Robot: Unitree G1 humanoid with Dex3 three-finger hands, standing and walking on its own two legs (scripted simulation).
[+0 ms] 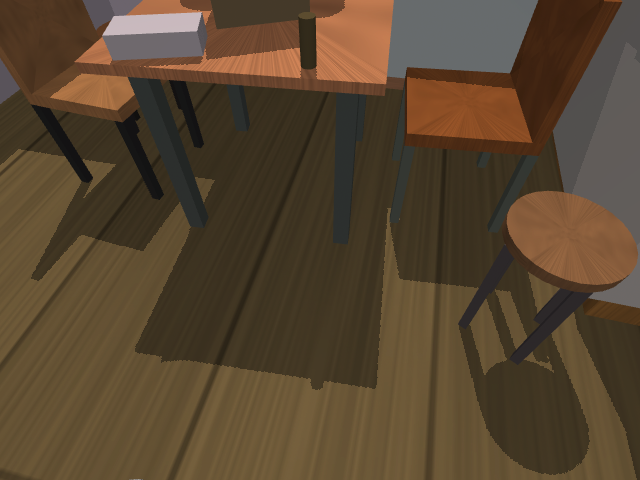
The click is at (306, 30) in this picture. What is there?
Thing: slim round
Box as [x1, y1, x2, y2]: [298, 12, 316, 68]
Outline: 303,12 298,15 301,66 303,68 313,68 316,65 315,15 311,12
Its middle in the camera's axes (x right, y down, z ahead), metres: -0.03 -0.48 +0.95
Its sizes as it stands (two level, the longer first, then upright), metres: 0.041 0.041 0.120
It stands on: a support 0.76 m high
